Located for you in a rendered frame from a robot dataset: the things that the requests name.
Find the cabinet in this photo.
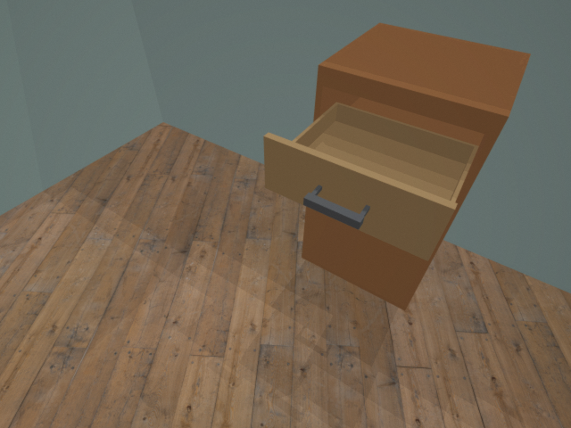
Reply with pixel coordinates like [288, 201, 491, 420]
[302, 23, 531, 311]

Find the drawer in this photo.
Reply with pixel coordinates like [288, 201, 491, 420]
[263, 102, 479, 261]

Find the handle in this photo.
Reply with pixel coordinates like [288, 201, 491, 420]
[303, 185, 370, 230]

